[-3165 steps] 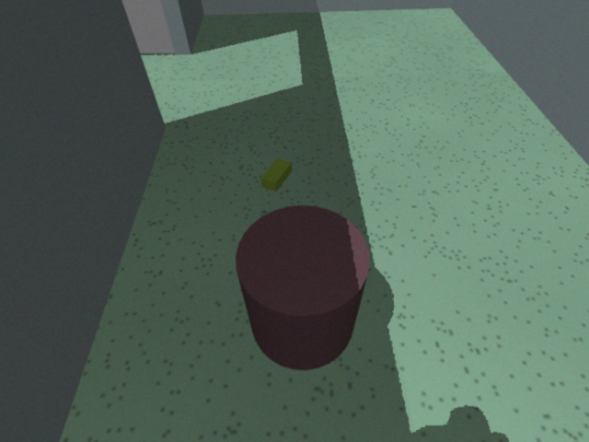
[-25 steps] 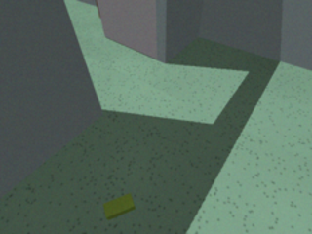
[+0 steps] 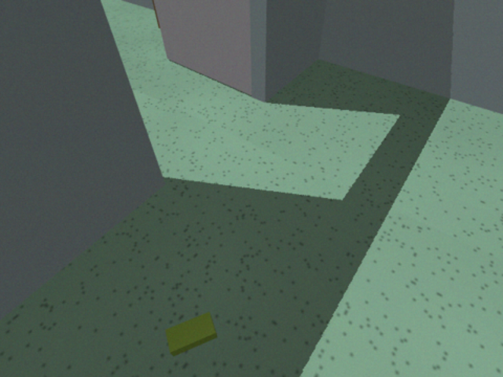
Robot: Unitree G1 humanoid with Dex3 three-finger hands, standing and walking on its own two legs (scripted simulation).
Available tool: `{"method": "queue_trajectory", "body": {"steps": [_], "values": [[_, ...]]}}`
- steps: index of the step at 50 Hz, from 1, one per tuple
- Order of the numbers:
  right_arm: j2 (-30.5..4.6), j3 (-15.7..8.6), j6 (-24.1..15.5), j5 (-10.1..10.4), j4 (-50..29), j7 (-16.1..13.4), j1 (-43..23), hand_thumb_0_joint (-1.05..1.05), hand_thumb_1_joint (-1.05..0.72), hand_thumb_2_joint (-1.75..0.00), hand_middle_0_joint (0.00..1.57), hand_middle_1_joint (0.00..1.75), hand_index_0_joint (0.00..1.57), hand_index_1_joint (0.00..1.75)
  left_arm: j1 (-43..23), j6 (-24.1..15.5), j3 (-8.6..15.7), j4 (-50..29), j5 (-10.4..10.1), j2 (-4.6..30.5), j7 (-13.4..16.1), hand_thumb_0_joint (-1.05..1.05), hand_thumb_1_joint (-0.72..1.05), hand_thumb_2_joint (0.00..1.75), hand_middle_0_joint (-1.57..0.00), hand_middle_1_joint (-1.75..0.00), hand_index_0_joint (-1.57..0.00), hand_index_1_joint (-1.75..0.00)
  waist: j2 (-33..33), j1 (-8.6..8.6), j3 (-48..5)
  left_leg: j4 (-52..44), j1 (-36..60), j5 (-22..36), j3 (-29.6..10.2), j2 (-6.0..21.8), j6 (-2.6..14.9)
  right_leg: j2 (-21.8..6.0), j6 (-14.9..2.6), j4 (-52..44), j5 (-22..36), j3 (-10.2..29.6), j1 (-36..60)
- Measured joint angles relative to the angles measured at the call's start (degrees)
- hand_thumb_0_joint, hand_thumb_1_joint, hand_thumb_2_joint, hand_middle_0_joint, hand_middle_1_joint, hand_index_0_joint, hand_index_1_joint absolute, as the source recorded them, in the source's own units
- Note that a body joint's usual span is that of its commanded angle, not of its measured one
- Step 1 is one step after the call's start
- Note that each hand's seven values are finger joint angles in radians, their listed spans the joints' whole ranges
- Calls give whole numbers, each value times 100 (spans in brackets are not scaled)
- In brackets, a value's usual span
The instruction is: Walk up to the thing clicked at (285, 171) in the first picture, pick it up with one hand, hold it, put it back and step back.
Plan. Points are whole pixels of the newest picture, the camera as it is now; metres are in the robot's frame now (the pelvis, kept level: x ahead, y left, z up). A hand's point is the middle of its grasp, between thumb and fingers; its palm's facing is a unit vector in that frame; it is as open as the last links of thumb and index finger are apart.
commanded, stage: stand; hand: left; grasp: from above
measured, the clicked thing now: (191, 333) +0.41 +0.26 -0.75
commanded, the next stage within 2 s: step back in 0.02 s
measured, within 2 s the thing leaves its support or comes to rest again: neither
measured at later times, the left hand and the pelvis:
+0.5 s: hand out of the picture +0.08 +0.31 -0.19, palm faces +0.00 -0.93 -0.38, open 7.4 cm; pelvis -0.08 +0.05 -0.03, yaw +1 degrees
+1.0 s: hand out of the picture -0.06 +0.29 -0.16, palm faces -0.06 -0.91 -0.40, open 7.4 cm; pelvis -0.18 +0.04 -0.02, yaw -3 degrees
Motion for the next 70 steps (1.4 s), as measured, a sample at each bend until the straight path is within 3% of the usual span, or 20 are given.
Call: {"method": "queue_trajectory", "body": {"steps": [9, 12, 17, 20, 22, 24, 27, 30, 34, 38, 42, 45, 49, 54, 56, 58, 60, 63, 66, 70], "values": [[-179, -157, 209, 122, -469, 76, -264, 0, -90, -89, 20, 30, 20, 30, -177, 121, 197, -533, -91, 191, 51, 0, 90, 90, -21, -30, -20, -30, 14, -65, 431, 988, -801, -275, -81, 7, 55, 6, -49, 973, -293, -45, -767], [-302, -225, 290, 122, -638, 73, -310, 0, -90, -89, 20, 30, 20, 30, -252, 171, 222, -739, -59, 238, 53, 0, 90, 90, -21, -30, -20, -30, 65, -76, 561, 1526, -1156, -390, -139, -21, 184, -5, -58, 1320, -386, -76, -1016], [-397, -330, 381, 124, -929, 112, -174, 0, -90, -89, 20, 30, 20, 30, -304, 244, 241, -1045, 88, 284, 76, 0, 90, 90, -21, -30, -20, -30, -110, -61, 616, 3143, -1529, -1716, -224, -437, 407, -235, -7, 1771, -470, 85, -1410], [-411, -346, 262, 71, -1068, 116, 110, 0, -90, -89, 20, 30, 20, 30, -367, 306, 231, -1236, 78, 356, 90, 1, 90, 90, -21, -30, -20, -30, -169, -140, 520, 2182, -1092, -1067, -166, -329, 365, -308, 77, 2125, -568, 83, -1732], [-302, -365, 213, -37, -1052, 81, 194, 0, -90, -89, 20, 30, 20, 30, -526, 353, 267, -1360, 32, 431, 130, 1, 90, 90, -21, -30, -20, -30, -330, -109, 667, 2229, -1130, -1269, -118, -411, 347, -75, -92, 2843, -1391, 569, -2019], [-180, -308, 223, -66, -1057, 78, 262, 0, -90, -89, 20, 30, 20, 30, -587, 380, 293, -1425, 14, 461, 199, 1, 90, 90, -20, -30, -20, -30, -383, -141, 777, 2185, -1150, -1163, -137, -389, 375, 414, -197, 3676, -2025, 1007, -2215], [-49, -257, 260, -101, -1101, 1, 327, 0, -90, -89, 20, 30, 20, 30, -515, 376, 274, -1475, -31, 454, 218, 0, 90, 90, -20, -30, -20, -30, -402, -150, 797, 1843, -1104, -888, -93, -329, 409, 806, -223, 4621, -1970, 1137, -2423], [-10, -258, 238, -87, -1252, -69, 314, 0, -90, -89, 20, 30, 20, 30, -317, 362, 264, -1526, -18, 403, 171, 0, 90, 90, -20, -30, -20, -30, -342, -150, 830, 1640, -1079, -713, 8, -264, 441, 856, -119, 4946, -1844, 1046, -2357], [-2, -255, 172, -58, -1501, -114, 235, 0, -90, -89, 20, 30, 20, 30, -69, 383, 281, -1559, -2, 360, 126, 0, 90, 90, -20, -30, -20, -30, -258, -153, 869, 1626, -1152, -605, 156, -176, 450, 715, -5, 4431, -1818, 955, -1992], [-54, -219, 174, -49, -1678, -104, 142, 0, -90, -89, 20, 30, 20, 30, 53, 363, 320, -1576, 3, 347, 81, 1, 90, 90, -20, -30, -20, -30, -184, -115, 872, 1849, -1348, -590, 290, -82, 398, 442, -46, 3322, -1676, 737, -1546], [-212, -222, 273, 12, -1672, -67, 38, 0, -90, -89, 20, 30, 20, 30, 141, 251, 351, -1536, 73, 253, 45, 1, 90, 90, -20, -30, -20, -30, 93, -96, 807, 2322, -1649, -676, 231, 110, 262, 409, -125, 1987, -972, 423, -1017], [-248, -267, 374, 67, -1546, -83, 15, 0, -90, -89, 20, 30, 20, 30, 266, 233, 298, -1610, 93, 183, -18, 0, 90, 90, -20, -30, -20, -30, 97, -51, 694, 3305, -1936, -1690, -287, -358, 197, 326, -174, 2078, -921, 417, -1155], [-359, -270, 322, 136, -1522, -97, 156, 0, -90, -89, 20, 30, 20, 30, 280, 268, 265, -1728, 100, 90, 34, 1, 90, 90, -21, -30, -20, -30, 51, 18, 592, 4569, -2057, -1903, -656, -844, 125, 147, -167, 1792, -607, 444, -1244], [-412, -243, 267, 89, -1556, -86, 390, 0, -90, -89, 20, 30, 20, 30, 77, 268, 259, -2033, 135, 162, 97, 1, 90, 90, -21, -30, -21, -30, -32, 3, 615, 3198, -1336, -1901, -417, -528, 113, 20, -71, 1800, -400, 273, -1516], [-419, -263, 221, 35, -1545, -64, 452, 0, -90, -89, 20, 30, 20, 30, -8, 287, 237, -2148, 90, 235, 82, 1, 90, 90, -21, -30, -21, -30, -74, -37, 636, 2079, -910, -1297, -272, -384, 153, -35, -9, 2067, -450, 186, -1726], [-294, -290, 200, -56, -1485, -53, 392, 0, -90, -89, 20, 30, 20, 30, -118, 338, 261, -2165, 36, 348, 80, 0, 90, 90, -21, -30, -20, -30, -352, 19, 782, 1931, -867, -1071, -117, -523, 256, -108, -52, 2436, -603, 411, -1916], [-236, -250, 182, -88, -1512, 9, 385, 0, -90, -89, 20, 30, 20, 30, -132, 403, 287, -2064, 27, 360, 117, 0, 90, 90, -21, -30, -20, -30, -320, -46, 795, 2002, -980, -1018, -175, -436, 315, 312, -143, 3270, -1542, 756, -2126], [-129, -197, 166, -107, -1546, -8, 377, 0, -90, -89, 20, 30, 20, 30, -50, 441, 319, -1953, -21, 415, 137, 1, 90, 90, -20, -30, -20, -30, -326, -71, 718, 1733, -1020, -745, -201, -295, 303, 783, -232, 4547, -1853, 1061, -2364], [-99, -201, 157, -105, -1637, -47, 305, 0, -90, -89, 20, 30, 20, 30, 110, 411, 361, -1910, -11, 446, 106, 0, 90, 90, -20, -30, -20, -30, -313, -24, 682, 1559, -1100, -525, -139, -172, 294, 862, -127, 5083, -1779, 1073, -2322], [-114, -220, 114, -86, -1839, -88, 169, 0, -90, -89, 20, 30, 20, 30, 303, 421, 400, -1836, 18, 477, 75, 0, 90, 90, -20, -30, -20, -30, -275, 15, 714, 1568, -1287, -342, -33, -24, 272, 680, 26, 4605, -1816, 997, -1930]]}}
